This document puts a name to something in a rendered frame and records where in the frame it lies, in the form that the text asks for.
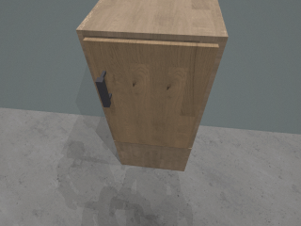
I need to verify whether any cupboard door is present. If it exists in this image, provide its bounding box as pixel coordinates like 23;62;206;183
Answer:
83;38;219;149

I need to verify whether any handle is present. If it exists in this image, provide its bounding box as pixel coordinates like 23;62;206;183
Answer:
95;71;112;108

